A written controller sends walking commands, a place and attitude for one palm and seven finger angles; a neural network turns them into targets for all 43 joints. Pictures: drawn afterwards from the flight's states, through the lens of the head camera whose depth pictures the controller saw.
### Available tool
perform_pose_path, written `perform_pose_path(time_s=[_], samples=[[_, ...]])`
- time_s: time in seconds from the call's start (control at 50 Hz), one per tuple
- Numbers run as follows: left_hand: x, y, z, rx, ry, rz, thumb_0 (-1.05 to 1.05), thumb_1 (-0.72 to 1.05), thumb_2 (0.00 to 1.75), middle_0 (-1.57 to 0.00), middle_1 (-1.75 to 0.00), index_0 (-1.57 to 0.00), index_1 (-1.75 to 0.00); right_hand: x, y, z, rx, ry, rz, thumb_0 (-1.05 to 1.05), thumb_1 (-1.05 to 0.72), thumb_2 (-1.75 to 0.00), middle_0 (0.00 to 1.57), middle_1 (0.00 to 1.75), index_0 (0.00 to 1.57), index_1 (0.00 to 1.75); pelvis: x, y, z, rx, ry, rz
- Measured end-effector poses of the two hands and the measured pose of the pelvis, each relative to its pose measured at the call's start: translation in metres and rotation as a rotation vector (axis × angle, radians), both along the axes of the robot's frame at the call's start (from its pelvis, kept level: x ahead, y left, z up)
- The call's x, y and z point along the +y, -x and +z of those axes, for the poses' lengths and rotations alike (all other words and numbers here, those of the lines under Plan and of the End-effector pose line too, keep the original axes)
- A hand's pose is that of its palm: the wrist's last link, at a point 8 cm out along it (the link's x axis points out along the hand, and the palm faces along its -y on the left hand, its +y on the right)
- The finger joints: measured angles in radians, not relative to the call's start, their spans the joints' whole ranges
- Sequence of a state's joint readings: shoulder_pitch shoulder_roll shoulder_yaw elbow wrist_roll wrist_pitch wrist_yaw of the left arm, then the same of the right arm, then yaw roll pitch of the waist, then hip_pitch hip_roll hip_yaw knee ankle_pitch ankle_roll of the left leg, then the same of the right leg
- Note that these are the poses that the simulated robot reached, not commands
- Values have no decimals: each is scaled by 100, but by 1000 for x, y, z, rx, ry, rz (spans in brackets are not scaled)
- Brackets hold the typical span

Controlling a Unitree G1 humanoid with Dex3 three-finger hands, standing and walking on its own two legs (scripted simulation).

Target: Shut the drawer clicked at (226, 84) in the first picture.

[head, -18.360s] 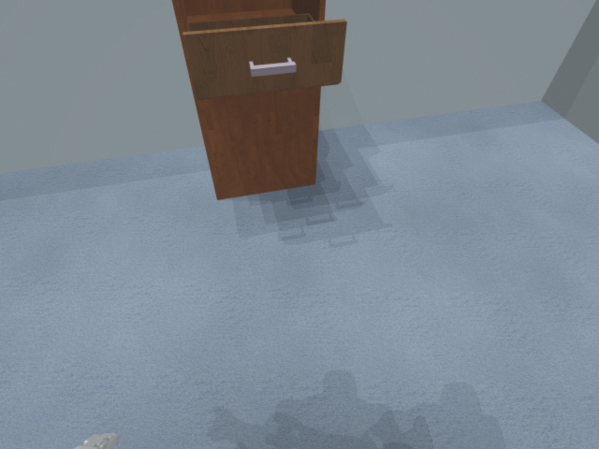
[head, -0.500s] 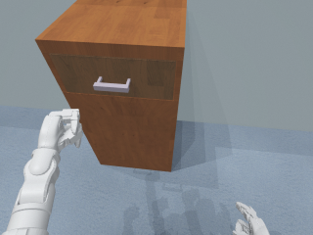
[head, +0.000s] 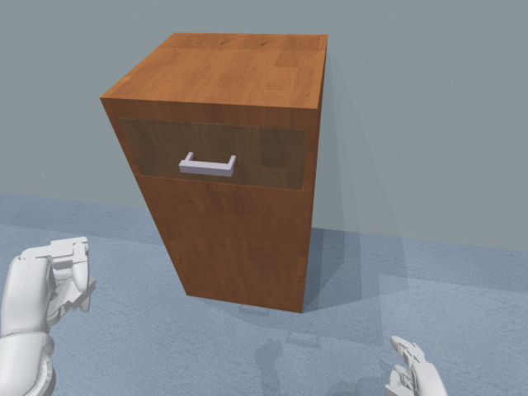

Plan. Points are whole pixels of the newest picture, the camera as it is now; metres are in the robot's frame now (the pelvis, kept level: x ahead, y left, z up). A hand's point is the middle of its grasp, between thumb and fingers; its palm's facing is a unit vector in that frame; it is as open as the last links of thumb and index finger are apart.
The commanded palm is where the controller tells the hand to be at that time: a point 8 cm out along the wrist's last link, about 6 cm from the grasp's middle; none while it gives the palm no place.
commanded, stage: draw the hand back to the body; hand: left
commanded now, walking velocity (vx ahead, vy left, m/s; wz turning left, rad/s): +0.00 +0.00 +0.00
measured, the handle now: (208, 162) +0.61 +0.21 +0.00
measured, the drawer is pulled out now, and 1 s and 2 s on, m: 0.00 0.00 0.00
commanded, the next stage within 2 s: step back with the hand held close in 0.26 s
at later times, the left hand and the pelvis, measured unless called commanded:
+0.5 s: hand (66, 295) +0.17 +0.24 +0.16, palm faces +0.41 -0.80 -0.43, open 3.2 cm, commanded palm +0.12 +0.28 +0.17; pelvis -0.01 -0.01 +0.00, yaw +0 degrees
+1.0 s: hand (31, 337) +0.13 +0.26 +0.15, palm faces +0.36 -0.78 -0.50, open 3.2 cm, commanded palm +0.07 +0.30 +0.17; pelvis -0.06 +0.02 -0.01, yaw +0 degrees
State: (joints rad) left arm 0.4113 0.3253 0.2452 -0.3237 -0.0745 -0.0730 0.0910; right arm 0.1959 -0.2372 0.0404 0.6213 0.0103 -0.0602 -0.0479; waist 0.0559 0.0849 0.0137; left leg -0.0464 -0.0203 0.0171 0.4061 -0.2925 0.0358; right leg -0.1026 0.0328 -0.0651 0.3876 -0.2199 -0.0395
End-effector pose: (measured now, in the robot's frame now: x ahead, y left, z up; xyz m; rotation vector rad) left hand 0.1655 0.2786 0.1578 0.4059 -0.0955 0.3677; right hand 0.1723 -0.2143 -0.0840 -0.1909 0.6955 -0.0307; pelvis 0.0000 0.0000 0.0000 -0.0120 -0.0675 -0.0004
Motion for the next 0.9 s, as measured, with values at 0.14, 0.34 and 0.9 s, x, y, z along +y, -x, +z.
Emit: perform_pose_path(time_s=[0.14,0.34,0.9], samples=[[-3,36,17,-27,-65,31,1,89,90,-140,-160,-140,-160,-7,0,4,-40,11,-4,1,-90,-89,20,30,20,30,-4,2,-1,-12,3,3],[-5,39,10,-30,-40,49,1,89,90,-141,-160,-141,-160,-9,4,4,-58,19,-5,1,-90,-89,20,30,20,30,-8,9,-1,-20,1,7],[21,60,20,-36,-199,-47,1,89,90,-140,-160,-140,-160,-3,52,1,20,58,-116,1,-90,-89,20,30,20,30,22,48,-9,77,-19,-8]])
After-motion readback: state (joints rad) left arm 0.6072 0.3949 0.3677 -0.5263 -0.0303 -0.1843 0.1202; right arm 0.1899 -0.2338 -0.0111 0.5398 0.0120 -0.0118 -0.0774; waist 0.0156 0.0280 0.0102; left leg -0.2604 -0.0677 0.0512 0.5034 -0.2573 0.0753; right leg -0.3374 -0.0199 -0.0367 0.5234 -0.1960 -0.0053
